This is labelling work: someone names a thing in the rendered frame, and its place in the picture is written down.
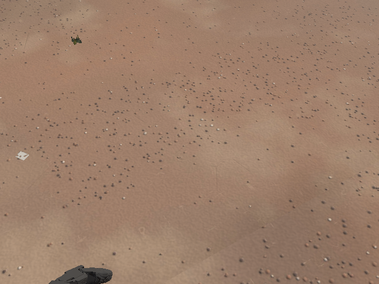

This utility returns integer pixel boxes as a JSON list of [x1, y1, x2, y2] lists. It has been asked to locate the left robot hand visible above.
[[49, 265, 113, 284]]

